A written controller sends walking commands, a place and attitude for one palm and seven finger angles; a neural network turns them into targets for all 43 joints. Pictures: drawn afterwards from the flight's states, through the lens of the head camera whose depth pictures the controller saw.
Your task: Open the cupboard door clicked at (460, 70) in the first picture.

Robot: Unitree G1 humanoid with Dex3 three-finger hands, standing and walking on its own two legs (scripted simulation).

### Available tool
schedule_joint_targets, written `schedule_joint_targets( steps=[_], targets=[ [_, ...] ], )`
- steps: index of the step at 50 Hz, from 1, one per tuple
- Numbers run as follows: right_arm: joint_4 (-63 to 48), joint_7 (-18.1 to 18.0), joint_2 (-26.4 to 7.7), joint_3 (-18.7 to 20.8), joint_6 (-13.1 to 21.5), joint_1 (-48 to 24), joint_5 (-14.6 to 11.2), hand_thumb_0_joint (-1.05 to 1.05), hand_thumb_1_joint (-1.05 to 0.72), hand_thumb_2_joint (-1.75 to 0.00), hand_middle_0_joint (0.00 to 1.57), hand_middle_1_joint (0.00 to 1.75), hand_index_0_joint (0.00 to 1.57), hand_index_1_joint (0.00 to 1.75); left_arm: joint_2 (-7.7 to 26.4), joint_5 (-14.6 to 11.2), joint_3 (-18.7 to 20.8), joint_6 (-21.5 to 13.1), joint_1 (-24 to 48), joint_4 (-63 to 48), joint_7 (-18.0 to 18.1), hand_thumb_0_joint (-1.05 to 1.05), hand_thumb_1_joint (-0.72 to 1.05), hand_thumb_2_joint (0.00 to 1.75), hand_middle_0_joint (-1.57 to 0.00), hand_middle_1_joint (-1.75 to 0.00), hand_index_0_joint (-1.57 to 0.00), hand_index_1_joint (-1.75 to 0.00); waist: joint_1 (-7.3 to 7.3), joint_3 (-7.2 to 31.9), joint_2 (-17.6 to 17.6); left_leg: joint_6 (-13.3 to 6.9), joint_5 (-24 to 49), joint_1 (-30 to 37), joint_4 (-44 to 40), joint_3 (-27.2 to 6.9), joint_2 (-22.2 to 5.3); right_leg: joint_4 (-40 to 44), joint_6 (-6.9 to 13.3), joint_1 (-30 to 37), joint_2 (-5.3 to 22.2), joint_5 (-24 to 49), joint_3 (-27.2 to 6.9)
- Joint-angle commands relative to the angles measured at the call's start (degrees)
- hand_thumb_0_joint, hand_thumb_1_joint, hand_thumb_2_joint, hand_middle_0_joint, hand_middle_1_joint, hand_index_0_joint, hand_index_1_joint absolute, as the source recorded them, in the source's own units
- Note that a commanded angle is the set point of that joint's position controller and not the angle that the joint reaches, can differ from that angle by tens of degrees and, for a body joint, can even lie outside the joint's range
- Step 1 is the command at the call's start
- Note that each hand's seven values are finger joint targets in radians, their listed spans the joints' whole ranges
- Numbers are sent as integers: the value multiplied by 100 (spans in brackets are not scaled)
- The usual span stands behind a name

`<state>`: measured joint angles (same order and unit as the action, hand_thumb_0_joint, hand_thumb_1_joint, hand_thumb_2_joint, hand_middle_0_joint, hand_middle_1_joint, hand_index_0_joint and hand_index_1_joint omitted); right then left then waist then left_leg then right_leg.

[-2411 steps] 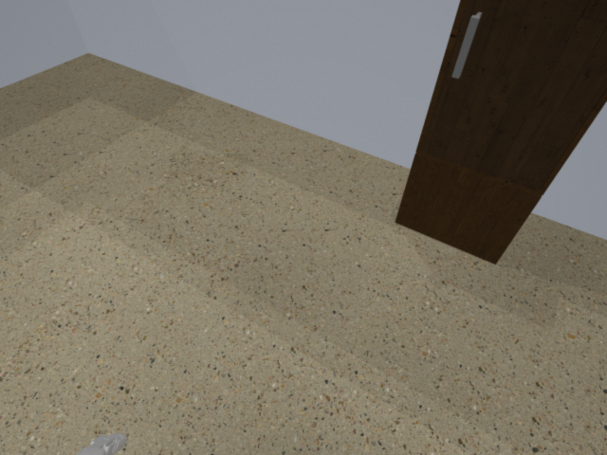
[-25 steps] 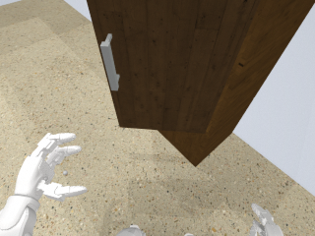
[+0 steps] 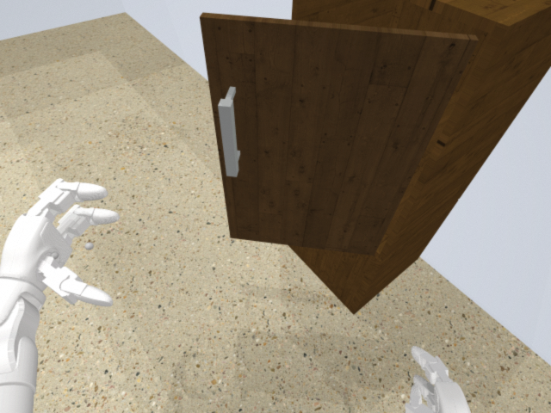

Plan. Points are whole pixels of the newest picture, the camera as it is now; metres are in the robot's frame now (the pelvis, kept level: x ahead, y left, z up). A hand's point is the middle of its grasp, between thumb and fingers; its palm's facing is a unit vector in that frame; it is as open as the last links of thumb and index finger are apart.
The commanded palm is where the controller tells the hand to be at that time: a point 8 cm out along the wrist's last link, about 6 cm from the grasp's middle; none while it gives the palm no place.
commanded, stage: raise the hand with hooked fingers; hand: left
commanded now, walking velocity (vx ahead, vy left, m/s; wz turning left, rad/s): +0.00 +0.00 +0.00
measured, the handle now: (232, 134) +0.57 +0.14 +0.08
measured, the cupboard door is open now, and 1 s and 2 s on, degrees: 44 44 44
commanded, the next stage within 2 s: move the hooked fingers beside the handle in 0.52 s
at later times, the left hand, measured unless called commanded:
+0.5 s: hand (113, 243) +0.30 +0.25 +0.10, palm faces -0.01 -1.00 -0.05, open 14.0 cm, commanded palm +0.27 +0.30 +0.10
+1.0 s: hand (140, 210) +0.35 +0.23 +0.10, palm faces -0.03 -1.00 -0.02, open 14.0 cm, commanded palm +0.33 +0.29 +0.09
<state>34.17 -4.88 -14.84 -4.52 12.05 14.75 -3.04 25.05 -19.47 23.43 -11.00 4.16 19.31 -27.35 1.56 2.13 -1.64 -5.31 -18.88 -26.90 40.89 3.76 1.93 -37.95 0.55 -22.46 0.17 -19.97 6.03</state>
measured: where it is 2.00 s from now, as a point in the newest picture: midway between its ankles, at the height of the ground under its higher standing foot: outside the picture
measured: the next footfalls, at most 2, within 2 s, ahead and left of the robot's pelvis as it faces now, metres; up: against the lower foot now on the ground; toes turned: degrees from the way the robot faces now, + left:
none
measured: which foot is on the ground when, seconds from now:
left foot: down 0.00-1.00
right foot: down 0.00-1.00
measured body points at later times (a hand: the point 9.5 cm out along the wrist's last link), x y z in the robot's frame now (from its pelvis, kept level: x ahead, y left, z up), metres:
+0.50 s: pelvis +0.00 -0.02 +0.00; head +0.03 -0.02 +0.45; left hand +0.29 +0.30 +0.10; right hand +0.15 -0.27 -0.08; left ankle +0.02 +0.05 -0.72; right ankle -0.01 -0.12 -0.72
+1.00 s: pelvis +0.00 -0.04 +0.00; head +0.05 -0.04 +0.45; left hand +0.35 +0.29 +0.10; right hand +0.13 -0.31 -0.10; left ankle +0.02 +0.05 -0.72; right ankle -0.01 -0.12 -0.72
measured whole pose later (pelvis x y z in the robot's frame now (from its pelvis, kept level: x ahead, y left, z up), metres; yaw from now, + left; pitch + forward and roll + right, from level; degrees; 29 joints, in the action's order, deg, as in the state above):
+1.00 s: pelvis +0.00 -0.04 +0.00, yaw -1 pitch +8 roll -1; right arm 36.4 -5.3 -17.6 -2.7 10.2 16.3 -3.9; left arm 29.3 -18.8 26.1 -12.7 19.0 40.5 -32.7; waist -1.5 2.8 -1.5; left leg -2.5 -19.0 -30.4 41.6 3.6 -0.4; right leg -39.7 3.5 -26.9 -2.1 -20.8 6.0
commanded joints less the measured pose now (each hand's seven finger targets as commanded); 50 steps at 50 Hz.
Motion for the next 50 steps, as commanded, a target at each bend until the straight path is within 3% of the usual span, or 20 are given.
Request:
schedule_joint_targets(
  steps=[1,4,6,9,11,15,17,18,19,21,24,27,31,34,36,39,43,44,47,50],
  targets=[
    [-774,-158,-1027,436,276,-257,-67,0,-90,-90,20,30,20,30,1474,-88,377,13,1672,-446,-281,0,-50,30,-30,-120,-30,-120,-165,996,-450,574,848,1424,-1015,-1209,-429,490,185,-446,-138,594,-187],
    [-863,-107,-1019,443,335,-241,-49,0,-90,-90,20,30,20,30,1294,-114,202,81,1479,-465,-423,0,-50,30,-30,-120,-30,-120,-115,1176,-475,574,989,1556,-996,-1233,-408,504,207,-376,-147,668,-186],
    [-865,-62,-1043,484,355,-197,-34,0,-90,-90,20,30,20,30,1440,-125,350,-5,1329,-650,-400,0,-50,30,-30,-120,-30,-120,-83,1400,-347,553,1346,1657,-918,-1201,-419,512,181,-323,-155,814,-195],
    [-839,-12,-1051,498,377,-176,21,0,-90,-90,20,30,20,30,1734,-171,712,-207,1284,-823,-257,0,-50,30,-30,-120,-30,-120,-11,1334,-179,559,1430,1517,-903,-1127,-395,518,208,-194,-183,908,-199],
    [-820,-4,-1037,501,372,-178,14,0,-90,-90,20,30,20,30,1719,-185,763,-313,1341,-827,-168,0,-50,30,-30,-120,-30,-120,-37,1200,-317,559,1334,1488,-955,-1106,-395,520,201,-259,-179,849,-195],
    [-786,-10,-1008,513,373,-128,29,0,-90,-90,20,30,20,30,1746,-96,761,-404,1472,-983,-64,0,-50,30,-30,-120,-30,-120,-72,1359,-721,519,1521,1618,-888,-956,-356,554,210,-139,-155,1005,-263],
    [-766,-28,-998,533,379,-94,15,0,-90,-90,20,30,20,30,1596,-85,637,-402,1380,-964,-86,0,-50,30,-30,-120,-30,-120,-105,1432,-557,468,1668,1617,-822,-893,-345,555,185,-69,-149,1163,-266],
    [-763,-34,-1001,532,383,-113,10,0,-90,-90,20,30,20,30,1550,-92,585,-385,1344,-936,-124,0,-50,30,-30,-120,-30,-120,-119,1434,-640,436,1609,1586,-790,-847,-323,572,173,-82,-137,1179,-296],
    [-747,-37,-1005,526,369,-81,9,0,-90,-90,20,30,20,30,1517,-95,531,-344,1324,-842,-151,0,-50,30,-30,-120,-30,-120,-144,1332,-395,403,1553,1493,-770,-829,-322,590,179,-40,-159,1223,-304],
    [-742,-53,-1013,528,370,-142,-26,0,-90,-90,20,30,20,30,1446,-158,487,-306,1338,-765,-234,0,-50,30,-30,-120,-30,-120,-172,1253,-359,362,1402,1361,-761,-772,-290,607,158,-54,-151,1214,-317],
    [-744,-75,-1022,516,360,-179,-35,0,-90,-90,20,30,20,30,1549,-206,579,-247,1387,-602,-260,0,-50,30,-30,-120,-30,-120,-140,1100,-168,326,1221,1151,-736,-722,-253,641,159,0,-132,1168,-368],
    [-773,-83,-999,515,365,-188,-39,0,-90,-90,20,30,20,30,1611,-198,656,-259,1336,-627,-239,0,-50,30,-30,-120,-30,-120,-108,1353,-238,301,1339,1154,-673,-647,-222,605,127,103,-108,1329,-414],
    [-774,-62,-961,503,358,-209,-36,0,-90,-90,20,30,20,30,1577,-227,649,-334,1339,-673,-210,0,-50,30,-30,-120,-30,-120,-127,1362,-84,276,1398,1083,-593,-574,-210,593,86,178,-93,1514,-490],
    [-628,-111,-997,476,288,-154,-39,0,-90,-90,20,30,20,30,1834,-172,707,-370,2057,-332,-178,0,-50,30,-30,-120,-30,-120,-279,1041,-25,265,1101,797,-505,-532,-207,624,54,18,-64,1282,-607],
    [-561,-146,-1000,480,249,-105,-52,0,-90,-90,20,30,20,30,2062,-127,876,-407,2333,22,-215,0,-50,30,-30,-120,-30,-120,-317,1129,-84,256,978,683,-455,-496,-189,650,17,63,-21,1157,-730],
    [-523,-162,-998,469,228,-74,-61,0,-90,-90,20,30,20,30,2019,-81,662,-481,2809,185,-336,0,-50,30,-30,-120,-30,-120,-367,1382,-263,242,1081,726,-345,-471,-193,595,10,139,28,1303,-837],
    [-502,-148,-1012,484,210,15,-77,0,-90,-90,20,30,20,30,2031,-60,583,-541,2998,573,-483,0,-50,30,-30,-120,-30,-120,-341,1674,-365,243,1244,748,-296,-498,-184,492,16,183,26,1550,-801],
    [-519,-141,-1028,487,195,48,-69,0,-90,-90,20,30,20,30,1968,-75,516,-528,2991,651,-512,0,-50,30,-30,-120,-30,-120,-346,1709,-256,230,1313,746,-255,-487,-186,458,20,193,13,1658,-807],
    [-491,-118,-1095,509,119,149,-76,0,-90,-90,20,30,20,30,2252,-75,794,-446,2935,1213,-505,0,-50,30,-30,-120,-30,-120,-309,1586,121,239,1245,378,-244,-472,-193,444,-42,209,52,1736,-848],
    [-545,-70,-1111,527,42,217,-73,0,-90,-90,20,30,20,30,2383,-26,896,-453,3019,1355,-463,0,-50,30,-30,-120,-30,-120,-231,1679,107,237,1349,290,-264,-446,-187,356,-27,316,50,1910,-837]
  ],
)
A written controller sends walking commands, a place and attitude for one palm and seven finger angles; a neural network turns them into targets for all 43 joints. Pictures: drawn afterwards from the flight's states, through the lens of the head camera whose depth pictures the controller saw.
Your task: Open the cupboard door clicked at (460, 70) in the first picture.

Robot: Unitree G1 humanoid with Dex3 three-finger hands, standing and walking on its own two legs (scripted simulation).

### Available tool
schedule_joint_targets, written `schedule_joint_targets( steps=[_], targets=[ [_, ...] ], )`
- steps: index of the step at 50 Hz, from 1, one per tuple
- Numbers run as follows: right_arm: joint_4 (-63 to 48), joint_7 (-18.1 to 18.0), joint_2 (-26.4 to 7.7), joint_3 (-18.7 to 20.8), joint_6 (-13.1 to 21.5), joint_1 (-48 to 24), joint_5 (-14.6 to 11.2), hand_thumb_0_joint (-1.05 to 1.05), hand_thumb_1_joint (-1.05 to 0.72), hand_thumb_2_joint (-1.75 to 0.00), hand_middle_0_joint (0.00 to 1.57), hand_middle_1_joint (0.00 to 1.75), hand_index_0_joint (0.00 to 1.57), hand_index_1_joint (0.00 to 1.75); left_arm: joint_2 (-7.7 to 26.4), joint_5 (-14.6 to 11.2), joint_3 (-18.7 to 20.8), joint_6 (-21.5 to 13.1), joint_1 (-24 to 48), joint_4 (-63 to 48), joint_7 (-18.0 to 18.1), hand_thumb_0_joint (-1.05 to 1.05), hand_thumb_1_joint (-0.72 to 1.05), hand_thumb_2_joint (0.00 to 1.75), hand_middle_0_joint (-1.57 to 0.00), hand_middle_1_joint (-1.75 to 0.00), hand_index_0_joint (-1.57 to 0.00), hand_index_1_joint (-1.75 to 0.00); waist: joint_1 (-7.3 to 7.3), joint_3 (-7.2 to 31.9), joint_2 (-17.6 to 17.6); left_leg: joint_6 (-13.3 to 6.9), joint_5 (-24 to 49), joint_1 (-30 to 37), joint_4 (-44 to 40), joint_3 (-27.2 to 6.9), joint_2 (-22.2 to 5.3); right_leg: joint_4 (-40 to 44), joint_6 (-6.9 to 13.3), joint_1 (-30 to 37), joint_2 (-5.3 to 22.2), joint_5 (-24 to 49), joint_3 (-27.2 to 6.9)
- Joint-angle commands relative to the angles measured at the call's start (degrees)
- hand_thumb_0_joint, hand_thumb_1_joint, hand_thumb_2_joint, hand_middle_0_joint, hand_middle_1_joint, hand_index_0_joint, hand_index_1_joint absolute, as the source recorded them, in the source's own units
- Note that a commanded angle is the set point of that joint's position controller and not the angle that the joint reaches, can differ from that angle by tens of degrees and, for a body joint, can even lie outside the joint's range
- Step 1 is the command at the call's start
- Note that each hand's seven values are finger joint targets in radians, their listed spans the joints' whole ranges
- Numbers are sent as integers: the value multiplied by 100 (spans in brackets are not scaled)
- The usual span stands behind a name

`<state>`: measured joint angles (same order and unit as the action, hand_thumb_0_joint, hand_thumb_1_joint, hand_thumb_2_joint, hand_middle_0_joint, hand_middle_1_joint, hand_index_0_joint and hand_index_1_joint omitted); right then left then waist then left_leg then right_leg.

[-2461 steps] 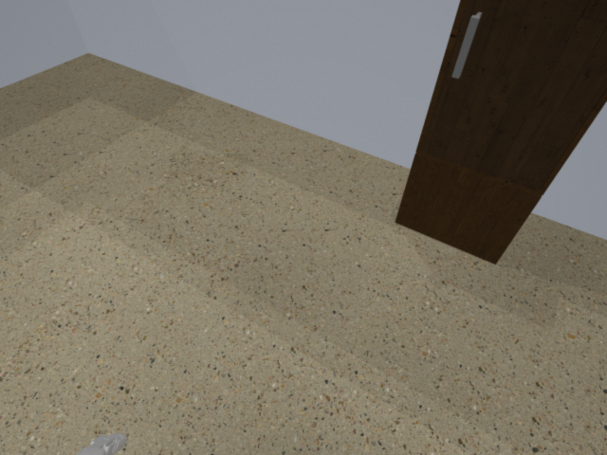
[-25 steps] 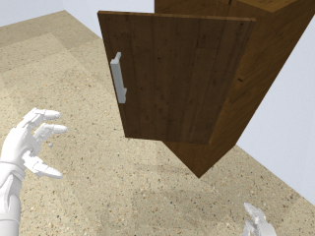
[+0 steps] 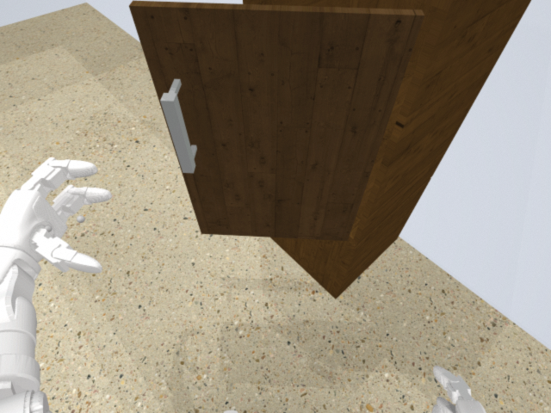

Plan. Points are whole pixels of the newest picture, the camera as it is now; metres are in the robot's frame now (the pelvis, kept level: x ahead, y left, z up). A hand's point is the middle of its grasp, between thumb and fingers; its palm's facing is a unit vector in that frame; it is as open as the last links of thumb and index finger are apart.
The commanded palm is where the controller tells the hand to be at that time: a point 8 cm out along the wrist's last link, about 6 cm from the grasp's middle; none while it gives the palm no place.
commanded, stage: move the hooked fingers beside the handle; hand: left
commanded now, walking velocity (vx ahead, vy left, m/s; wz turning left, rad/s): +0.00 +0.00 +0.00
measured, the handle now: (182, 128) +0.56 +0.19 +0.08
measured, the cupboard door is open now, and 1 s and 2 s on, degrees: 44 44 44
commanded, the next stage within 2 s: none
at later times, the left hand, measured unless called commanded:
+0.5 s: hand (103, 183) +0.42 +0.28 +0.09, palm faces -0.02 -1.00 +0.00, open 14.0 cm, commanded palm +0.39 +0.33 +0.09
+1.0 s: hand (130, 150) +0.49 +0.26 +0.10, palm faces -0.01 -1.00 +0.01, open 14.0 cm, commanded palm +0.47 +0.31 +0.08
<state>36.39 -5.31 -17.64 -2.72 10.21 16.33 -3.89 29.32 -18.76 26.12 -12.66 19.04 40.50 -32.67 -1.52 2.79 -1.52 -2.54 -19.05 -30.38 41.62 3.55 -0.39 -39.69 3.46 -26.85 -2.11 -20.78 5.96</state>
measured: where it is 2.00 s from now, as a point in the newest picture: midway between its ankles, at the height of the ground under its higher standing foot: outside the picture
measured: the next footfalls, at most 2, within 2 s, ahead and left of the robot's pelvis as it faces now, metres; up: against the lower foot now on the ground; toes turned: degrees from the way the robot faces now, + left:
none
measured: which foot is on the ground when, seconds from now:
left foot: down 0.00-1.00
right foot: down 0.00-1.00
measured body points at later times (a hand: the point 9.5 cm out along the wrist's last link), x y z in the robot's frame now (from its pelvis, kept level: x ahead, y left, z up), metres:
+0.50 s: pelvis +0.01 +0.03 +0.00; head +0.07 +0.04 +0.44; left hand +0.41 +0.33 +0.10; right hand +0.08 -0.24 -0.11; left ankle +0.02 +0.09 -0.72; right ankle -0.01 -0.08 -0.71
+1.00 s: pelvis +0.00 +0.03 -0.01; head +0.10 +0.05 +0.43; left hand +0.48 +0.31 +0.10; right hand +0.01 -0.24 -0.12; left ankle +0.02 +0.09 -0.72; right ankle -0.01 -0.08 -0.71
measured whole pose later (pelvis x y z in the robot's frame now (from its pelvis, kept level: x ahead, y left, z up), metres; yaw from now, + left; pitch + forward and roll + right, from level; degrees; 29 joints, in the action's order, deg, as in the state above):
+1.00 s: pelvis +0.00 +0.03 -0.01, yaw -1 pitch +15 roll -3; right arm 38.4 -2.2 -16.8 -2.5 -0.9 22.4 -1.2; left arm 32.5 -9.2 23.7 -19.7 49.1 67.1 -21.7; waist -7.7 3.9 -0.9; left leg -5.0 -21.0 -41.3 46.7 4.4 0.2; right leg -43.3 1.1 -37.1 -1.2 -21.4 5.2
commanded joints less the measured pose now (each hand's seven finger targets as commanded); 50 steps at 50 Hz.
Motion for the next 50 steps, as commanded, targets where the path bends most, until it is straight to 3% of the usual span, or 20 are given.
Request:
schedule_joint_targets(
  steps=[1,7,9,10,11,15,16,20,24,27,28,32,34,35,36,38,42,45,49,50],
  targets=[
    [-809,-8,-821,353,207,61,10,0,-90,-90,20,30,20,30,1885,-68,549,-295,1552,-742,81,0,-50,30,-30,-120,-30,-120,87,1616,-116,-38,1385,675,-333,-404,56,515,-306,697,271,2007,-820],
    [-784,26,-817,419,73,274,35,0,-90,-90,20,30,20,30,1882,57,472,-595,2153,-1009,288,0,-50,30,-30,-120,-30,-120,-55,1869,-390,-45,1462,1064,-339,-458,1,456,-243,379,144,1769,-662],
    [-767,23,-819,417,46,301,42,0,-90,-90,20,30,20,30,1658,48,238,-666,2440,-1062,321,0,-50,30,-30,-120,-30,-120,-121,1876,-317,-52,1489,1175,-340,-514,-16,439,-210,265,114,1679,-603],
    [-730,17,-844,433,20,367,45,0,-90,-90,20,30,20,30,1784,70,379,-661,2403,-925,351,0,-50,30,-30,-120,-30,-120,-111,1943,-309,-43,1474,1215,-368,-526,-30,445,-214,239,92,1631,-586],
    [-724,16,-852,433,0,377,51,0,-90,-90,20,30,20,30,1792,71,425,-640,2278,-768,365,0,-50,30,-30,-120,-30,-120,-75,1911,-298,-33,1453,1184,-383,-535,-22,447,-210,235,94,1604,-571],
    [-591,2,-889,412,-120,490,42,0,-90,-90,20,30,20,30,1672,233,109,-525,2997,-218,406,0,-50,30,-30,-120,-30,-120,-285,1562,-145,-39,1331,1068,-392,-602,-58,456,-210,-132,89,1415,-503],
    [-605,10,-895,411,-132,505,56,0,-90,-90,20,30,20,30,1657,276,57,-534,3101,-203,422,0,-50,30,-30,-120,-30,-120,-249,1643,-371,-11,1326,1134,-407,-636,-51,430,-192,-197,98,1326,-482],
    [-567,53,-903,440,-222,674,119,0,-90,-90,20,30,20,30,1782,348,145,-718,3364,-350,569,0,-50,30,-30,-120,-30,-120,-234,2275,-507,58,2022,1699,-289,-749,-108,328,-165,-240,61,1604,-441],
    [-514,75,-912,411,-357,722,133,0,-90,-90,20,30,20,30,1775,371,132,-778,3649,188,640,0,-50,30,-30,-120,-30,-120,-297,1958,-211,61,1898,1366,-269,-770,-127,286,-163,-350,45,1507,-404],
    [-524,123,-915,422,-435,770,147,0,-90,-90,20,30,20,30,1571,474,-68,-768,3731,402,666,0,-50,30,-30,-120,-30,-120,-314,2009,-574,142,2045,1618,-276,-861,-160,254,-156,-667,53,1363,-357],
    [-488,125,-938,435,-471,816,153,0,-90,-90,20,30,20,30,1628,510,-51,-763,3787,509,689,0,-50,30,-30,-120,-30,-120,-329,1973,-453,170,2061,1626,-280,-926,-195,237,-152,-748,47,1301,-328],
    [-467,174,-932,470,-581,907,186,0,-90,-90,20,30,20,30,1383,549,-285,-848,4177,350,758,0,-50,30,-30,-120,-30,-120,-393,2279,-672,267,2524,1989,-187,-1043,-255,178,-167,-985,33,1290,-310],
    [-394,174,-962,464,-648,985,204,0,-90,-90,20,30,20,30,1435,537,-240,-872,4388,555,824,0,-50,30,-30,-120,-30,-120,-463,2208,-430,273,2531,1934,-164,-1096,-284,168,-162,-1064,18,1257,-282],
    [-346,174,-988,476,-685,1033,215,0,-90,-90,20,30,20,30,1678,552,-17,-896,4527,654,880,0,-50,30,-30,-120,-30,-120,-457,2243,-309,258,2423,1868,-158,-1083,-279,167,-175,-1021,1,1265,-295],
    [-362,173,-985,473,-713,1038,220,0,-90,-90,20,30,20,30,1727,569,35,-910,4506,732,914,0,-50,30,-30,-120,-30,-120,-425,2297,-337,247,2400,1780,-147,-1047,-245,143,-176,-937,10,1305,-311],
    [-314,174,-974,456,-763,1062,222,0,-90,-90,20,30,20,30,1632,659,-128,-948,4832,868,969,0,-50,30,-30,-120,-30,-120,-528,2232,-390,237,2208,1733,-135,-1055,-250,123,-182,-1077,20,1205,-307],
    [-230,208,-980,454,-858,1171,274,0,-90,-90,20,30,20,30,1805,855,-123,-1094,5213,945,1101,0,-50,30,-30,-120,-30,-120,-561,2381,-860,329,2358,1972,-66,-1180,-294,64,-161,-1370,8,1047,-315],
    [-163,218,-994,444,-924,1268,289,0,-90,-90,20,30,20,30,1639,867,-242,-1100,5466,1254,1129,0,-50,30,-30,-120,-30,-120,-687,2406,-673,288,2302,1899,-9,-1194,-308,37,-174,-1464,-21,1048,-308],
    [-158,199,-1074,426,-1015,1391,295,0,-90,-90,20,30,20,30,2157,881,108,-1036,5549,1682,1124,0,-50,30,-30,-120,-30,-120,-670,2424,-422,147,1990,1354,82,-1009,-218,12,-164,-1128,-23,1212,-372],
    [-183,203,-1051,398,-1042,1409,285,0,-90,-90,20,30,20,30,2051,933,-25,-1003,5560,1780,1101,0,-50,30,-30,-120,-30,-120,-726,2470,-486,130,2025,1348,92,-963,-207,16,-187,-1143,-33,1276,-389]
  ],
)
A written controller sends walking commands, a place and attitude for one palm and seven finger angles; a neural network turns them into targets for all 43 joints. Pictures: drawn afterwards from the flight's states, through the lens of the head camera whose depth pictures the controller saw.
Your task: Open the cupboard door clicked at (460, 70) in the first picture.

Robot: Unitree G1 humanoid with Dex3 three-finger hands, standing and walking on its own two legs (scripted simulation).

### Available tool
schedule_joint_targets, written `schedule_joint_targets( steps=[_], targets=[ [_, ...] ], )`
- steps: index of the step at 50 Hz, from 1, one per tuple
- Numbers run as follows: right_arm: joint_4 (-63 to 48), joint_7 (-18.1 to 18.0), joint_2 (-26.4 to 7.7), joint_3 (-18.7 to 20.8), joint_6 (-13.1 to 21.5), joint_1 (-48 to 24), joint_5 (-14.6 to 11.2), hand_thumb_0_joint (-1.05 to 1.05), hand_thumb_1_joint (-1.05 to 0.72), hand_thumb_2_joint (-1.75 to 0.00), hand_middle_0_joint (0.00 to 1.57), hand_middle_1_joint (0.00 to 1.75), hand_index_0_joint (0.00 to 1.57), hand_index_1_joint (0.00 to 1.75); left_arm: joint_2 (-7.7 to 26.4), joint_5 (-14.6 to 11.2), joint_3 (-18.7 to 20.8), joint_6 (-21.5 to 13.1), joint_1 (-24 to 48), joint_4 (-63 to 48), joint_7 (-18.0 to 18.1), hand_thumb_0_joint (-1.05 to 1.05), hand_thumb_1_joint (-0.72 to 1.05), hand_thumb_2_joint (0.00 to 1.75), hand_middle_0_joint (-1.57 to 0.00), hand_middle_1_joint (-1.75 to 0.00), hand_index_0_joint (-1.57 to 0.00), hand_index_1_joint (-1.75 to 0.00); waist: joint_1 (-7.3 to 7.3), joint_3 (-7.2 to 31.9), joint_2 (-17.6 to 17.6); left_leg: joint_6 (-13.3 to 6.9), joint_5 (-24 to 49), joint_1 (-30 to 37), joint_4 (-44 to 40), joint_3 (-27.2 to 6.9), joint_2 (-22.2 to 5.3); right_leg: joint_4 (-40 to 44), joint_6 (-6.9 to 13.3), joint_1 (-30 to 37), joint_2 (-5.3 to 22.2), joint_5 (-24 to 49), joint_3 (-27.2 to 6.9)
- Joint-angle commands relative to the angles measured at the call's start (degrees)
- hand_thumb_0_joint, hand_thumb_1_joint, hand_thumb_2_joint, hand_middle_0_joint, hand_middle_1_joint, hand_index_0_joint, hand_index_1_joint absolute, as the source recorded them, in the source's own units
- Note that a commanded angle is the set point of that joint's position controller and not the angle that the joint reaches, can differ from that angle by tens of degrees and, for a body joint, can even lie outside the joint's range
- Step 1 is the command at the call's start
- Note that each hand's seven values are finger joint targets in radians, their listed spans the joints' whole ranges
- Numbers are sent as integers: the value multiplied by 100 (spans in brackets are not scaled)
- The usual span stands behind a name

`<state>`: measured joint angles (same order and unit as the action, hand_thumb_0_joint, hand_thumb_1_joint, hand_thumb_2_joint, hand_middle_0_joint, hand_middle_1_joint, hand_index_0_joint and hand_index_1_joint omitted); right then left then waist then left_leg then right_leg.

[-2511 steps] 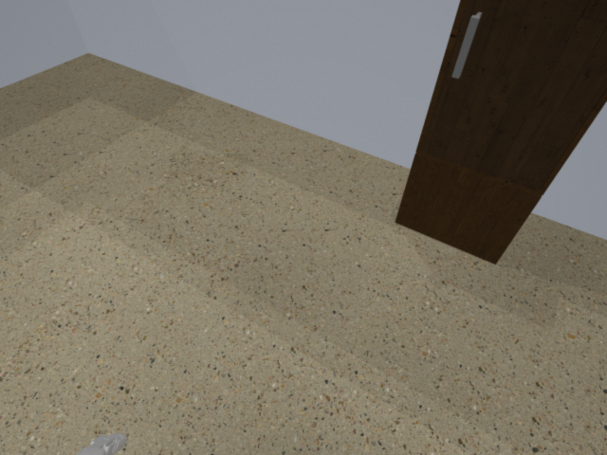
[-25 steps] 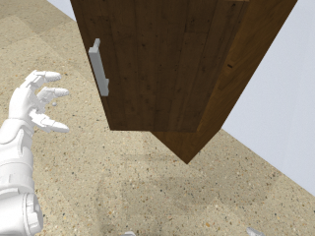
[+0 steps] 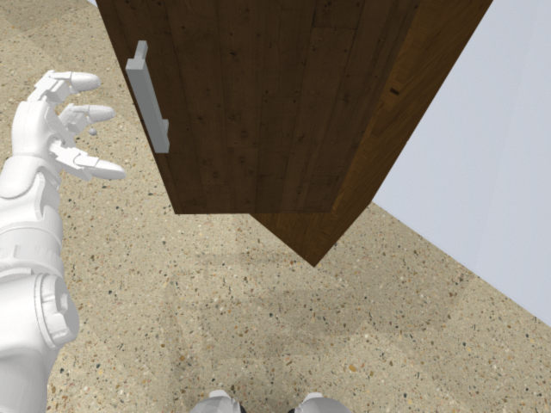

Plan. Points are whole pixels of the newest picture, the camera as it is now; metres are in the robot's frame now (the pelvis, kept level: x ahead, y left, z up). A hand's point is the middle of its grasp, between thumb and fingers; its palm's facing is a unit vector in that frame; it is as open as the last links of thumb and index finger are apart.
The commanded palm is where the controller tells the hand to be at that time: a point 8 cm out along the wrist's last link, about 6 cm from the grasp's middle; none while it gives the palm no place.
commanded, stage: move the hooked fingers beside the handle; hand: left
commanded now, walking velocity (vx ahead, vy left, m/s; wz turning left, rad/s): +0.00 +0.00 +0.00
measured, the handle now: (152, 101) +0.56 +0.16 +0.09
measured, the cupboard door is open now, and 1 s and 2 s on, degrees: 44 44 44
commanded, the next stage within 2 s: slide the fingers in behind the handle in 1.56 s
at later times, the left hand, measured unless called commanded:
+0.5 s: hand (108, 118) +0.52 +0.22 +0.09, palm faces +0.00 -1.00 +0.00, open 13.9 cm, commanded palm +0.49 +0.27 +0.09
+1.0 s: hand (104, 127) +0.50 +0.22 +0.10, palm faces +0.00 -1.00 +0.00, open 14.0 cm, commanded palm +0.49 +0.27 +0.09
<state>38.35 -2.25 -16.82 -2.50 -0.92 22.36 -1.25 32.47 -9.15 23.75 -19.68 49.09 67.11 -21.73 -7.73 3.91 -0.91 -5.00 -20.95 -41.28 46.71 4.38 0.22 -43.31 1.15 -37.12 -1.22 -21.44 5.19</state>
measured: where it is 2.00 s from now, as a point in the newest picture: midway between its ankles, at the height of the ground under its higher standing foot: outside the picture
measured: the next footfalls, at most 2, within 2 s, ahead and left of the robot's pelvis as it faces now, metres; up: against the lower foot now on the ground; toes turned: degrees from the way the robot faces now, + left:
none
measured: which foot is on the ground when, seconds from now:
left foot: down 0.00-1.00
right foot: down 0.00-1.00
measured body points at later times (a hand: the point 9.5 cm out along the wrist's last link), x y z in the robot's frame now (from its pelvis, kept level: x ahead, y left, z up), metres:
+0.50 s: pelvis +0.01 -0.01 -0.01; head +0.14 +0.00 +0.43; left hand +0.52 +0.28 +0.09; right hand -0.03 -0.29 -0.10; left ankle +0.01 +0.06 -0.70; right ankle -0.01 -0.11 -0.70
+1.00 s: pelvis +0.01 -0.01 -0.01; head +0.11 +0.01 +0.43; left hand +0.49 +0.28 +0.10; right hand +0.04 -0.28 -0.11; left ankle +0.01 +0.06 -0.70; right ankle -0.01 -0.11 -0.70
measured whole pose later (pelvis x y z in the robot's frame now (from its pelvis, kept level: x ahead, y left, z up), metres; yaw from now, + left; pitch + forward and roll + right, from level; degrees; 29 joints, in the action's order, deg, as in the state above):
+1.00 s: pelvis +0.01 -0.01 -0.01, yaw +0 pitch +17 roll -3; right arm 35.2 -1.9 -16.8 -2.8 -4.7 20.4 -1.4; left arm 33.8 -7.7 23.6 -19.6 51.5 68.7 -21.3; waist -8.2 4.5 -1.0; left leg -4.3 -22.7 -44.4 49.7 3.4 -0.9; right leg -45.2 1.9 -39.7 -2.3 -22.8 5.9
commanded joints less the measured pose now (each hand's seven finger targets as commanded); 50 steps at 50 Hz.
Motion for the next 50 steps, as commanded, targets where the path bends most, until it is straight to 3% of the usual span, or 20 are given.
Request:
schedule_joint_targets(
  steps=[1,4,9,11,12,15,19,24,27,29,31,34,36,39,40,42,44,45,46,50],
  targets=[
    [-369,-109,-1155,378,45,847,24,0,-90,-90,20,30,20,30,1954,9,350,-289,2591,-787,16,0,-50,30,-30,-120,-30,-120,-92,2294,-527,361,2145,2306,-379,-1031,-269,366,43,-138,-121,1332,-326],
    [-383,-113,-1157,339,-11,916,31,0,-90,-90,20,30,20,30,2126,100,306,-295,2966,-674,11,0,-50,30,-30,-120,-30,-120,-215,2104,-545,293,1904,1983,-297,-975,-246,354,37,-194,-127,1269,-376],
    [-410,-135,-1205,331,-81,1101,49,0,-90,-90,20,30,20,30,2663,152,581,-361,3283,-669,-78,0,-50,30,-30,-120,-30,-120,-280,2629,-686,239,2072,1835,-106,-876,-218,260,13,85,-150,1608,-473],
    [-363,-115,-1182,329,-121,1167,63,0,-90,-90,20,30,20,30,2522,201,424,-336,3446,-619,-140,0,-50,30,-30,-120,-30,-120,-337,2702,-970,267,2241,2054,-47,-899,-244,246,9,-145,-170,1626,-445],
    [-374,-106,-1191,342,-146,1209,74,0,-90,-90,20,30,20,30,2575,226,493,-301,3187,-511,-166,0,-50,30,-30,-120,-30,-120,-263,2728,-952,277,2312,2045,-34,-912,-252,231,18,-147,-179,1626,-431],
    [-435,-76,-1170,340,-215,1262,74,0,-90,-90,20,30,20,30,2162,143,273,-164,2752,-381,-278,0,-50,30,-30,-120,-30,-120,-255,2705,-859,272,2609,2153,-45,-886,-278,234,6,-199,-216,1803,-376],
    [-516,-78,-1190,383,-297,1313,73,0,-90,-90,20,30,20,30,2461,70,553,-68,2672,-573,-268,0,-50,30,-30,-120,-30,-120,-175,2659,-619,204,2502,1781,-35,-786,-233,226,1,123,-208,2018,-411],
    [-618,-45,-1142,428,-320,1278,94,0,-90,-90,20,30,20,30,2804,100,844,-359,2764,-1516,-100,0,-50,30,-30,-120,-30,-120,-58,3144,-1011,228,3019,2186,11,-770,-249,161,24,362,-238,2439,-454],
    [-608,-19,-1110,467,-309,1221,81,0,-90,-90,20,30,20,30,2746,82,918,-429,2470,-1673,-80,0,-50,30,-30,-120,-30,-120,-12,3264,-1083,245,3307,2463,-2,-781,-262,207,10,457,-253,2589,-451],
    [-609,-6,-1049,432,-348,1180,35,0,-90,-90,20,30,20,30,2206,-14,556,-339,2380,-1544,-167,0,-50,30,-30,-120,-30,-120,-88,3005,-1088,238,3493,2613,-13,-774,-282,251,13,255,-265,2564,-396],
    [-581,-8,-1077,431,-379,1139,23,0,-90,-90,20,30,20,30,2160,-23,521,-162,2102,-1187,-256,0,-50,30,-30,-120,-30,-120,-74,2673,-880,235,3282,2446,-66,-778,-288,322,-11,175,-263,2409,-376],
    [-654,-26,-1053,416,-406,1071,-9,0,-90,-90,20,30,20,30,1711,-112,211,26,1894,-972,-369,0,-50,30,-30,-120,-30,-120,-100,2322,-705,196,3224,2304,-106,-723,-263,351,0,137,-235,2441,-352],
    [-639,-29,-1075,417,-420,1038,1,0,-90,-90,20,30,20,30,1758,-95,184,23,2063,-1010,-350,0,-50,30,-30,-120,-30,-120,-140,2226,-628,209,3003,2233,-123,-745,-262,352,-19,43,-229,2297,-356],
    [-669,-22,-1049,423,-384,987,15,0,-90,-90,20,30,20,30,1604,-203,148,-210,2299,-1447,-241,0,-50,30,-30,-120,-30,-120,-141,2443,-699,237,3178,2467,-81,-805,-272,276,13,-11,-226,2275,-344],
    [-627,-20,-1073,444,-376,986,34,0,-90,-90,20,30,20,30,1821,-192,357,-287,2317,-1482,-188,0,-50,30,-30,-120,-30,-120,-94,2608,-649,263,3225,2555,-72,-844,-286,262,2,29,-240,2268,-358],
    [-602,-22,-1052,422,-365,915,16,0,-90,-90,20,30,20,30,1702,-167,246,-380,2532,-1443,-103,0,-50,30,-30,-120,-30,-120,-150,2530,-636,287,2970,2492,-87,-882,-280,249,-1,-51,-223,2066,-349],
    [-538,-38,-1047,404,-336,883,14,0,-90,-90,20,30,20,30,1624,-120,114,-433,2958,-1497,-16,0,-50,30,-30,-120,-30,-120,-258,2466,-758,279,2832,2531,-66,-906,-274,245,7,-208,-208,1918,-354],
    [-511,-41,-1068,406,-335,896,22,0,-90,-90,20,30,20,30,1774,-14,213,-407,2879,-1260,14,0,-50,30,-30,-120,-30,-120,-199,2529,-857,316,2676,2536,-67,-947,-276,228,11,-281,-207,1729,-356],
    [-486,-51,-1075,376,-321,867,17,0,-90,-90,20,30,20,30,1835,38,182,-396,3025,-1178,50,0,-50,30,-30,-120,-30,-120,-246,2407,-922,328,2532,2489,-84,-978,-279,237,21,-377,-198,1608,-351],
    [-454,-80,-1094,339,-254,886,27,0,-90,-90,20,30,20,30,1800,151,78,-353,3176,-870,146,0,-50,30,-30,-120,-30,-120,-297,2419,-822,325,2149,2354,-114,-1037,-272,243,19,-454,-188,1330,-352]
  ],
)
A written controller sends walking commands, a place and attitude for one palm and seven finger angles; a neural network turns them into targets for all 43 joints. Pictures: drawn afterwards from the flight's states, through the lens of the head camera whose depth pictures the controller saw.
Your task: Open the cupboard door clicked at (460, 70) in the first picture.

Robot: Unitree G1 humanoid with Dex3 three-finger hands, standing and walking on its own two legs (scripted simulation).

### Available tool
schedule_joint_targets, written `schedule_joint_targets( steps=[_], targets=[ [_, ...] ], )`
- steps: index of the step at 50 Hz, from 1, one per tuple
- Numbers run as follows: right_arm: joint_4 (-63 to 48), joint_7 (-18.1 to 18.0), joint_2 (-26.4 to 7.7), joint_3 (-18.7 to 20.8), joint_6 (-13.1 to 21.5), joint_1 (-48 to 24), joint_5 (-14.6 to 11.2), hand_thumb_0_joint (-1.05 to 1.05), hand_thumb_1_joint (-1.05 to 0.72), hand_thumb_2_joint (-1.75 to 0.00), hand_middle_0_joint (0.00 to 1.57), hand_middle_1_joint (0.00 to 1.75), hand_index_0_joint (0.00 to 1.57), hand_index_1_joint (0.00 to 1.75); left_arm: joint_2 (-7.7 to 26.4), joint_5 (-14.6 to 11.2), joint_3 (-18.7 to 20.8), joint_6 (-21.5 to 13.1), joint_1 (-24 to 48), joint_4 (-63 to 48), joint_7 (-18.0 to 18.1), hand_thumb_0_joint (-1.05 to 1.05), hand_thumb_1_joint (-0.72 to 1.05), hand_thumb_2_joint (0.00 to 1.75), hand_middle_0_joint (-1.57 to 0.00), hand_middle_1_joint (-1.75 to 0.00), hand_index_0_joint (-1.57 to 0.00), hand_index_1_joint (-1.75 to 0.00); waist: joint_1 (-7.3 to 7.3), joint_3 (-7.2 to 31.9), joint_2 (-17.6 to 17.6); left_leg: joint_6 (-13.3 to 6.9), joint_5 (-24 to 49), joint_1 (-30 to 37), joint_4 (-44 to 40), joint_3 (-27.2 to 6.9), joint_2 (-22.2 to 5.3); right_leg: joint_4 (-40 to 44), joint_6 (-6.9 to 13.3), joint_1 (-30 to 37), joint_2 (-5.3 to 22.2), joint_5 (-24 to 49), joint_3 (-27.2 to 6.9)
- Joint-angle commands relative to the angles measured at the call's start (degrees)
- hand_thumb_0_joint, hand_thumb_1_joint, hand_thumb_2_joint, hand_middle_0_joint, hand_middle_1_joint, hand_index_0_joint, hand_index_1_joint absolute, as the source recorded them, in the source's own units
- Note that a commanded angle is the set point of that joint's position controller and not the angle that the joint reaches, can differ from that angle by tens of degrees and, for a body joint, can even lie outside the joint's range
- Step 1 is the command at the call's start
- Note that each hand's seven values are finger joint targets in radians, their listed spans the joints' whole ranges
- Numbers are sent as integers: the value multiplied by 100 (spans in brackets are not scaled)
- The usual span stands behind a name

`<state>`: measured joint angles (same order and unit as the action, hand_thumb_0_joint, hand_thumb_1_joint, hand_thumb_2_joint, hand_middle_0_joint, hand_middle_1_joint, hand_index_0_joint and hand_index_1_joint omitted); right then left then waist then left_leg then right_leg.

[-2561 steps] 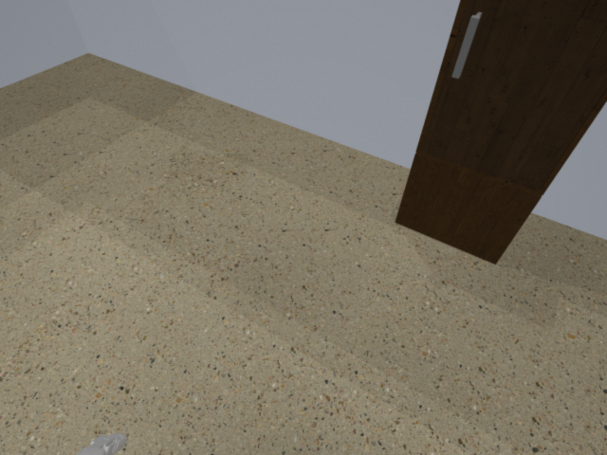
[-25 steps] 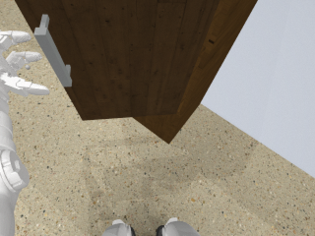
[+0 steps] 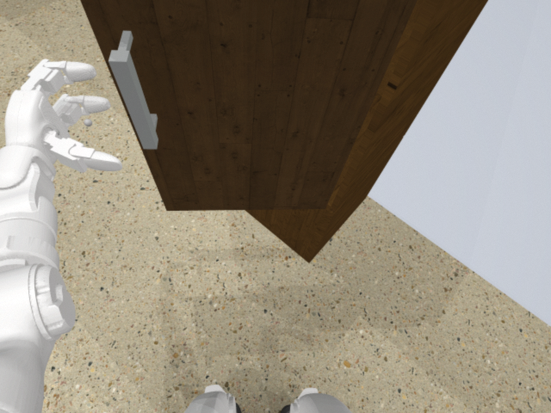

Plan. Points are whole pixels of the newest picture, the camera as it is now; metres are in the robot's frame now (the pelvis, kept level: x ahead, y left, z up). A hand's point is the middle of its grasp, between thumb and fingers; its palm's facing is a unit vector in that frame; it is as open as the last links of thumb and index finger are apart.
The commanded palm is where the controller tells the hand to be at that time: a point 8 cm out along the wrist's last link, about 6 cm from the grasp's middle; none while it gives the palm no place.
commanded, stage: move the hooked fingers beside the handle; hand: left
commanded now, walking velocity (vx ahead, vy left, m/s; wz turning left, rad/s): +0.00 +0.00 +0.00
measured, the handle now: (139, 95) +0.55 +0.18 +0.10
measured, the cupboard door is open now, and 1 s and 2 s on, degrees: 44 44 42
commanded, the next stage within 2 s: slide the fingers in behind the handle in 0.56 s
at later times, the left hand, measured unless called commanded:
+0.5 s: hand (80, 114) +0.51 +0.25 +0.10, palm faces -0.01 -1.00 +0.00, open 14.0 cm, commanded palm +0.49 +0.28 +0.09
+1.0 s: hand (101, 119) +0.51 +0.22 +0.09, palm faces -0.01 -1.00 +0.01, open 14.0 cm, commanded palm +0.49 +0.26 +0.09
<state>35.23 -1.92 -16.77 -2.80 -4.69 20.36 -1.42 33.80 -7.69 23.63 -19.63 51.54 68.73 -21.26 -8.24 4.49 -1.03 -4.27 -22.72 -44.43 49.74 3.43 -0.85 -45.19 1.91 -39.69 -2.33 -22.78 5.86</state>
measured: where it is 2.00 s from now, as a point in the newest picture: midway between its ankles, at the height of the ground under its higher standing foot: outside the picture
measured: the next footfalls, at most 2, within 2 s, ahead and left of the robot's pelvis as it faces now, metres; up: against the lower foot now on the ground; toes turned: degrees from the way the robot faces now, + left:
none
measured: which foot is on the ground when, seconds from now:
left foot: down 0.00-1.00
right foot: down 0.00-1.00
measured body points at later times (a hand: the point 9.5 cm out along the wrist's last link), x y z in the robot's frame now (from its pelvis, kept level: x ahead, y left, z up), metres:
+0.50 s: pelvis +0.00 +0.00 +0.00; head +0.12 +0.03 +0.43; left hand +0.50 +0.30 +0.10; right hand -0.05 -0.27 -0.10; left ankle +0.01 +0.07 -0.70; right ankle -0.02 -0.10 -0.70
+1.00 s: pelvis +0.01 +0.01 +0.00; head +0.12 +0.03 +0.43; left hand +0.50 +0.28 +0.09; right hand +0.01 -0.26 -0.11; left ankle +0.01 +0.07 -0.70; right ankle -0.02 -0.10 -0.70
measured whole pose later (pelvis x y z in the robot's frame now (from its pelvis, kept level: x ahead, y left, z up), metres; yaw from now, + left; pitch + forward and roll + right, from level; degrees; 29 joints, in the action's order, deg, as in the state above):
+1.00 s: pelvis +0.01 +0.01 +0.00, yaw -1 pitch +19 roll -4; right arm 34.9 -0.8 -15.7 -2.9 -5.6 23.2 -1.0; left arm 32.5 -7.7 22.6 -17.7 51.4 68.0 -19.4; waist -8.7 5.4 -1.8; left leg -4.8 -23.9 -45.5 50.5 3.8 -1.1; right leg -45.2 1.3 -40.6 -2.7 -23.2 5.2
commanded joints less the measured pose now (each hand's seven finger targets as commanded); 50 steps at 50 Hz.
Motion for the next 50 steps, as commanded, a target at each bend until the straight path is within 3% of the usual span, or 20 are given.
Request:
schedule_joint_targets(
  steps=[1,3,7,8,11,14,17,19,20,25,26,32,33,36,39,42,43,47,48,50],
  targets=[
    [-141,-116,-1119,359,139,1091,45,0,-90,-90,20,30,20,30,1731,18,101,-355,3016,-988,112,0,-50,30,-30,-120,-30,-120,-267,2335,-856,263,2226,2650,-428,-974,-176,426,-49,-272,-73,1369,-406],
    [-122,-103,-1111,363,179,1127,63,0,-90,-90,20,30,20,30,1648,18,67,-367,3071,-979,122,0,-50,30,-30,-120,-30,-120,-256,2533,-898,259,2241,2701,-405,-981,-168,413,-45,-243,-77,1371,-414],
    [-167,-126,-1177,338,183,1236,57,0,-90,-90,20,30,20,30,2234,36,444,-289,2915,-687,69,0,-50,30,-30,-120,-30,-120,-216,2561,-557,188,2165,2167,-373,-854,-129,394,-70,175,-84,1595,-477],
    [-192,-112,-1150,327,177,1234,41,0,-90,-90,20,30,20,30,2077,49,324,-242,2777,-555,35,0,-50,30,-30,-120,-30,-120,-227,2470,-545,171,2094,2050,-373,-795,-115,412,-81,196,-82,1602,-483],
    [-264,-115,-1200,344,168,1325,69,0,-90,-90,20,30,20,30,2606,110,644,-262,2603,-716,-44,0,-50,30,-30,-120,-30,-120,-86,2666,-668,167,2251,1901,-335,-726,-100,361,-72,490,-89,1853,-537],
    [-308,-122,-1167,349,130,1363,56,0,-90,-90,20,30,20,30,2436,33,555,-263,2413,-689,-141,0,-50,30,-30,-120,-30,-120,-135,2475,-513,133,2224,1802,-354,-678,-104,392,-71,517,-119,1910,-522],
    [-288,-135,-1196,367,90,1383,41,0,-90,-90,20,30,20,30,2467,-8,518,-274,2583,-851,-272,0,-50,30,-30,-120,-30,-120,-172,2379,-740,141,2084,1886,-378,-677,-128,447,-72,307,-125,1720,-526],
    [-284,-125,-1175,385,81,1404,48,0,-90,-90,20,30,20,30,2211,-89,369,-362,2706,-1134,-325,0,-50,30,-30,-120,-30,-120,-192,2575,-1031,175,2340,2354,-354,-752,-155,420,-36,49,-153,1678,-466],
    [-225,-123,-1211,416,78,1448,70,0,-90,-90,20,30,20,30,2365,-89,520,-381,2645,-1151,-324,0,-50,30,-30,-120,-30,-120,-151,2711,-1053,205,2419,2531,-357,-818,-189,424,-39,-19,-171,1621,-447],
    [-127,-125,-1198,404,59,1477,61,0,-90,-90,20,30,20,30,2056,-140,322,-258,2667,-933,-308,0,-50,30,-30,-120,-30,-120,-245,2457,-919,210,2486,2555,-362,-896,-205,439,-45,-256,-174,1532,-381],
    [-109,-116,-1186,414,60,1461,66,0,-90,-90,20,30,20,30,1909,-116,188,-242,2810,-1007,-282,0,-50,30,-30,-120,-30,-120,-300,2415,-1099,237,2478,2684,-363,-929,-227,444,-47,-451,-167,1434,-362],
    [-119,-87,-1176,411,60,1492,109,0,-90,-90,20,30,20,30,1977,-37,287,-249,2839,-1053,-65,0,-50,30,-30,-120,-30,-120,-269,2606,-892,281,2946,2767,-272,-989,-241,351,-52,-373,-168,1677,-339],
    [-149,-90,-1189,426,67,1492,113,0,-90,-90,20,30,20,30,2195,-14,476,-269,2725,-1098,-24,0,-50,30,-30,-120,-30,-120,-180,2717,-911,280,3030,2734,-252,-964,-235,317,-47,-251,-162,1763,-360],
    [-202,-23,-1111,429,52,1433,120,0,-90,-90,20,30,20,30,1898,-34,349,-342,2540,-1333,1,0,-50,30,-30,-120,-30,-120,-82,3002,-1238,392,3735,3170,-185,-999,-272,258,-49,-299,-181,1946,-327],
    [-253,17,-1075,452,20,1415,120,0,-90,-90,20,30,20,30,1521,-140,188,-343,2369,-1535,6,0,-50,30,-30,-120,-30,-120,-74,3047,-1125,402,4124,3330,-165,-1020,-300,256,-49,-261,-204,2078,-287],
    [-289,28,-1082,455,-31,1340,83,0,-90,-90,20,30,20,30,1515,-171,248,-171,2062,-1293,32,0,-50,30,-30,-120,-30,-120,-58,2753,-657,301,3712,2877,-240,-899,-261,324,-86,19,-198,2197,-315],
    [-289,31,-1059,444,-35,1295,68,0,-90,-90,20,30,20,30,1320,-183,91,-112,2201,-1270,37,0,-50,30,-30,-120,-30,-120,-141,2569,-661,262,3427,2740,-267,-843,-236,350,-96,-27,-187,2154,-317],
    [-243,13,-1048,429,-27,1280,76,0,-90,-90,20,30,20,30,1255,-69,-23,-137,2566,-1191,204,0,-50,30,-30,-120,-30,-120,-218,2238,-670,267,2973,2628,-303,-909,-221,360,-75,-267,-170,1809,-322],
    [-234,20,-1035,430,6,1271,85,0,-90,-90,20,30,20,30,1161,-78,-93,-196,2731,-1331,252,0,-50,30,-30,-120,-30,-120,-262,2317,-724,256,2892,2671,-304,-891,-213,369,-75,-249,-168,1819,-343],
    [-209,15,-1039,449,42,1291,112,0,-90,-90,20,30,20,30,1365,-46,69,-414,2935,-1667,324,0,-50,30,-30,-120,-30,-120,-178,2798,-1030,336,3276,3048,-233,-989,-238,279,-48,-265,-166,1855,-358]
  ],
)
